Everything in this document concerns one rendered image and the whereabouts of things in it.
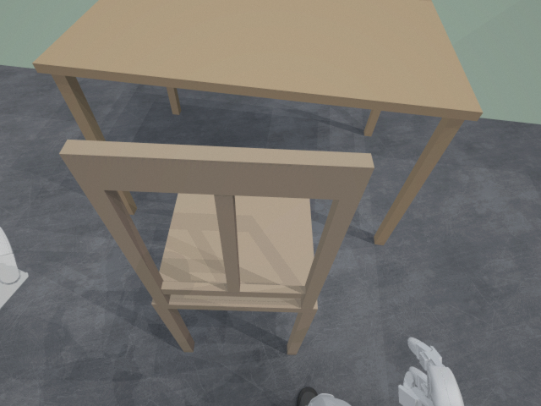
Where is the table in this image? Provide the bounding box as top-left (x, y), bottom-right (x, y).
top-left (32, 0), bottom-right (483, 245)

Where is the robot right foot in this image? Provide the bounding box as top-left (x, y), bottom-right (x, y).
top-left (297, 387), bottom-right (318, 406)

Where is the robot right hand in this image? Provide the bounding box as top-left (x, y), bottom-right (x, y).
top-left (398, 337), bottom-right (464, 406)

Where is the chair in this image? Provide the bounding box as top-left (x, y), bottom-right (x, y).
top-left (59, 140), bottom-right (374, 355)

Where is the robot left hand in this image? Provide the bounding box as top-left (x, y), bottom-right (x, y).
top-left (0, 227), bottom-right (28, 310)

